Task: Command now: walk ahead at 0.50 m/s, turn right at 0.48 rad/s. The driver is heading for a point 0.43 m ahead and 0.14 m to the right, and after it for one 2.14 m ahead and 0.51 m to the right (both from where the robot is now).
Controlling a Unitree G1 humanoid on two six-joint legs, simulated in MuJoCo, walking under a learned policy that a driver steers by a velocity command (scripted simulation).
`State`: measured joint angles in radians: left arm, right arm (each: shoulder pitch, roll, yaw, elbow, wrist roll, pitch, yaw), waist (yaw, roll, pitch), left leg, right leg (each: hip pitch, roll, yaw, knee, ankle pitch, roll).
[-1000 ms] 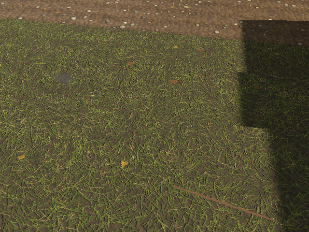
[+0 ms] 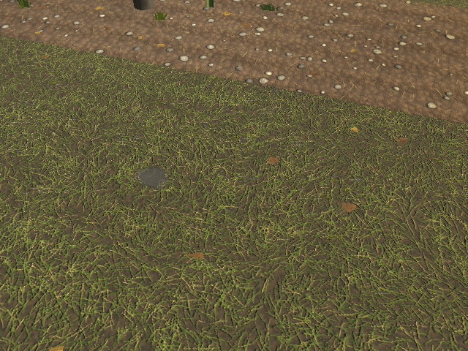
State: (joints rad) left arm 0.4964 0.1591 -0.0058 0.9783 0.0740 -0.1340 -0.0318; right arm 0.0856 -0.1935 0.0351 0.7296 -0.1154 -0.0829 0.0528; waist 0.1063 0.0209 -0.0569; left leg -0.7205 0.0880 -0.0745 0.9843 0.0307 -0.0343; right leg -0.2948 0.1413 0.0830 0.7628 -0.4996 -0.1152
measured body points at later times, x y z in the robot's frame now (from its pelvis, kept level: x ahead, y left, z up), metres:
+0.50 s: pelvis +0.27 +0.05 -0.11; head +0.27 +0.05 +0.34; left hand +0.50 +0.22 -0.23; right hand +0.15 -0.13 -0.26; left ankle +0.24 +0.16 -0.85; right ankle +0.42 -0.14 -0.79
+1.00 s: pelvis +0.42 -0.05 -0.11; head +0.44 -0.07 +0.34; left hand +0.64 +0.13 -0.23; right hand +0.41 -0.36 -0.22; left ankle +0.55 +0.06 -0.81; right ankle +0.44 -0.15 -0.85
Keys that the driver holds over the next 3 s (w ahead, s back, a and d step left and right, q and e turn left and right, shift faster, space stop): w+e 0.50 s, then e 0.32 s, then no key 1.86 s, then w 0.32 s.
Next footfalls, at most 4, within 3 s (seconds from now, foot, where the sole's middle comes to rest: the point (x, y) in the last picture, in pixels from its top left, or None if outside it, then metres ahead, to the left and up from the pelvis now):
0.18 left None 0.27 0.16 -0.89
0.68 right None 0.47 -0.17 -0.89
1.14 left None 0.58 0.03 -0.89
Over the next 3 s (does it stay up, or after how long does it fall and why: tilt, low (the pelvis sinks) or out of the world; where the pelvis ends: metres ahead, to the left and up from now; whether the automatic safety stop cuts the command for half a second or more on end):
stays up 0.55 -0.11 -0.11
